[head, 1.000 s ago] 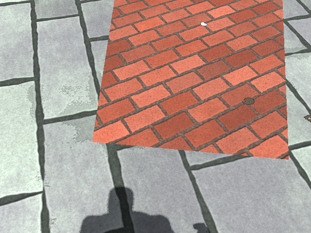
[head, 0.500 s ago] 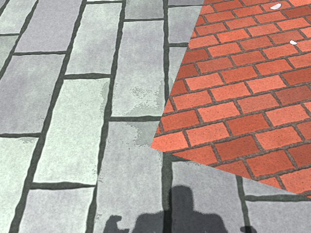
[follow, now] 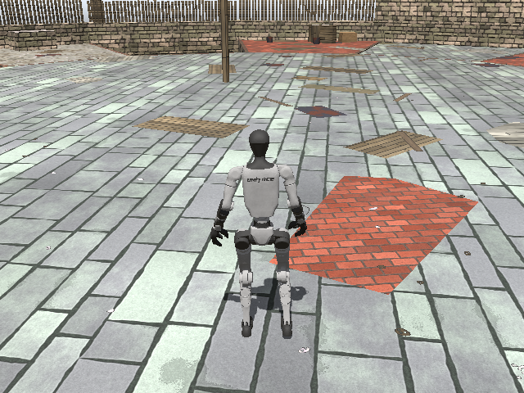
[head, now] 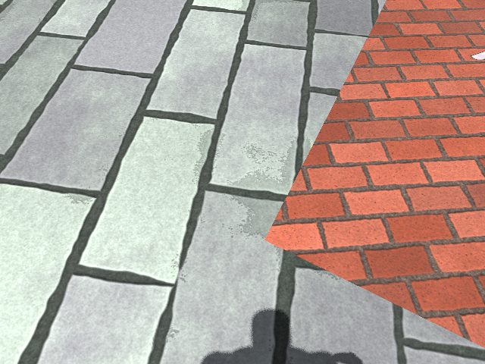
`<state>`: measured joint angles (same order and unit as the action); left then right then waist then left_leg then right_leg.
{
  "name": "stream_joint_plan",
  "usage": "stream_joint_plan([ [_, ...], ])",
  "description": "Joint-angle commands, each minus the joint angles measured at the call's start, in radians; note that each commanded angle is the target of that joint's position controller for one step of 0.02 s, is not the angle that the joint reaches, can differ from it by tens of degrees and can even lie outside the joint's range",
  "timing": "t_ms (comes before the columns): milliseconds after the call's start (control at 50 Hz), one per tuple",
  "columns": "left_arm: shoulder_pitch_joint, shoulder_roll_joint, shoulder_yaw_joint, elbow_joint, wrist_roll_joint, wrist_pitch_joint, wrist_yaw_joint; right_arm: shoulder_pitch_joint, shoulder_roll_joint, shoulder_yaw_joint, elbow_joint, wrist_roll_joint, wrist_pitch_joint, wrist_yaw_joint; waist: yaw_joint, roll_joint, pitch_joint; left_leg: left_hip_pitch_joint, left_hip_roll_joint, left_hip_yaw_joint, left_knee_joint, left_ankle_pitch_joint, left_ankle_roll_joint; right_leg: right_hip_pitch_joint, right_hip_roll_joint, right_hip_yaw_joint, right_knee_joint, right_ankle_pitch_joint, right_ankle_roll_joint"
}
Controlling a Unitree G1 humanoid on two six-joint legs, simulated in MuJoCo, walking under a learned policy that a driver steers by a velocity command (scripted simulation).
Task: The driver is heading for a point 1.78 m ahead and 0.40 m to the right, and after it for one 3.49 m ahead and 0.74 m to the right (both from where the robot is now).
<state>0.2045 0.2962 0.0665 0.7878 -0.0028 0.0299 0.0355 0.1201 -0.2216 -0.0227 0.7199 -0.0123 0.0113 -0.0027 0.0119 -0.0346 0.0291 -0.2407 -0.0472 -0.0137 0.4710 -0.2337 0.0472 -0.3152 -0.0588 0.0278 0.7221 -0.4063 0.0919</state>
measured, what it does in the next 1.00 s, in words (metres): steps on the spot: right foot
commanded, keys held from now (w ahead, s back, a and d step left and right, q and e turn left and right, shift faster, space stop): no key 1.00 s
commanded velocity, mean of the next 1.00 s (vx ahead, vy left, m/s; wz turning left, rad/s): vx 0.00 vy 0.00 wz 0.02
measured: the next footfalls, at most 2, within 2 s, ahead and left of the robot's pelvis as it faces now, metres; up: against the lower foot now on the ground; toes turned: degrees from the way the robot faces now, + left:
right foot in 0.06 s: +0.02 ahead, -0.15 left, +0.00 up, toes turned +0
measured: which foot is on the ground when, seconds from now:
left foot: down 0.00-1.00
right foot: up 0.00-0.04, down 0.06-1.00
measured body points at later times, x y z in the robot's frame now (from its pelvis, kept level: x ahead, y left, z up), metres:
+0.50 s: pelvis -0.01 -0.02 +0.00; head +0.00 -0.02 +0.45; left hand +0.07 +0.24 -0.14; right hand +0.08 -0.28 -0.14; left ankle +0.01 +0.10 -0.74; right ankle -0.02 -0.15 -0.74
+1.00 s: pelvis -0.01 -0.02 +0.00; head +0.00 -0.02 +0.45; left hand +0.02 +0.23 -0.15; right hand +0.04 -0.27 -0.15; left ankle +0.01 +0.10 -0.74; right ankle -0.02 -0.15 -0.74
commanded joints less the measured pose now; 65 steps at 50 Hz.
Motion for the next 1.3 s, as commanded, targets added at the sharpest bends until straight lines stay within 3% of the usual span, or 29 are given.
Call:
stream_joint_plan([
  [20,0.013,0.057,0.007,-0.041,0.000,-0.018,-0.003,-0.031,-0.143,-0.035,-0.030,0.010,-0.008,-0.005,0.005,0.158,-0.078,0.062,0.231,-0.214,-0.106,0.253,0.153,0.091,0.011,-0.016,-0.240,0.140,-0.018],
  [40,0.027,0.062,0.004,-0.031,0.011,-0.022,-0.006,-0.014,-0.132,-0.031,-0.015,0.015,-0.012,-0.003,0.016,0.132,-0.071,0.026,0.211,-0.207,-0.107,0.194,0.115,0.167,0.005,-0.003,-0.345,0.288,-0.035],
  [60,0.034,0.101,0.008,-0.031,0.023,-0.025,-0.004,0.017,-0.120,-0.026,-0.002,0.004,-0.021,0.000,0.001,0.082,-0.083,-0.014,0.177,-0.190,-0.094,0.122,0.066,0.240,-0.046,0.055,-0.339,0.432,-0.056],
  [80,0.032,0.163,0.022,-0.026,0.016,-0.024,-0.002,0.052,-0.134,-0.033,0.005,-0.008,-0.029,0.009,-0.046,-0.014,-0.076,-0.038,0.117,-0.136,-0.088,0.040,0.033,0.243,-0.073,0.054,-0.279,0.469,-0.086],
  [100,0.016,0.140,0.023,-0.009,0.007,-0.026,-0.010,0.025,-0.128,-0.033,0.009,-0.007,-0.029,0.008,-0.032,-0.065,-0.064,0.016,0.070,-0.075,-0.078,-0.001,-0.001,0.142,-0.049,0.045,-0.285,0.296,-0.113],
  [120,0.000,0.095,0.012,-0.013,0.012,-0.033,-0.016,-0.016,-0.141,-0.035,0.013,-0.005,-0.024,0.004,-0.012,-0.038,-0.039,0.038,0.066,-0.068,-0.054,-0.007,-0.012,0.096,-0.035,0.045,-0.311,0.226,-0.110],
  [140,-0.010,0.077,0.005,-0.006,0.020,-0.039,-0.015,-0.029,-0.128,-0.035,0.015,-0.001,-0.018,-0.003,-0.014,-0.036,-0.038,0.047,0.070,-0.066,-0.046,0.006,-0.009,0.079,-0.032,0.043,-0.323,0.212,-0.098],
  [180,-0.009,0.067,0.000,0.006,0.019,-0.052,-0.014,-0.014,-0.123,-0.035,0.032,0.000,-0.004,-0.011,-0.014,-0.029,-0.020,0.034,0.073,-0.072,-0.048,0.037,-0.002,0.083,-0.020,0.032,-0.322,0.228,-0.083],
  [380,0.017,0.058,-0.011,0.077,0.012,-0.054,0.001,0.030,-0.118,-0.041,0.142,0.006,-0.007,-0.021,-0.008,0.037,-0.007,0.038,0.073,-0.065,-0.054,0.073,-0.018,0.094,0.001,0.018,-0.315,0.217,-0.086],
  [700,0.042,0.033,-0.024,0.190,0.008,-0.049,0.004,0.063,-0.111,-0.033,0.278,0.011,-0.008,-0.035,-0.013,0.033,0.003,0.055,0.070,-0.049,-0.059,0.108,-0.021,0.094,0.026,-0.002,-0.328,0.233,-0.088],
  [1300,0.127,-0.009,-0.043,0.289,0.005,-0.044,0.010,0.125,-0.075,-0.011,0.364,0.014,-0.009,-0.039,-0.013,0.036,0.022,0.036,0.062,-0.029,-0.066,0.095,-0.023,0.075,0.040,-0.012,-0.331,0.220,-0.093],
])
Keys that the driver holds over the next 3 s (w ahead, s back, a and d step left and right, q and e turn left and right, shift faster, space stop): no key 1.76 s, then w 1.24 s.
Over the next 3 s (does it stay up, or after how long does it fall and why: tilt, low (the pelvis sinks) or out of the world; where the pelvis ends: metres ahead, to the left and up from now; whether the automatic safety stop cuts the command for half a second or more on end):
stays up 0.51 -0.09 0.00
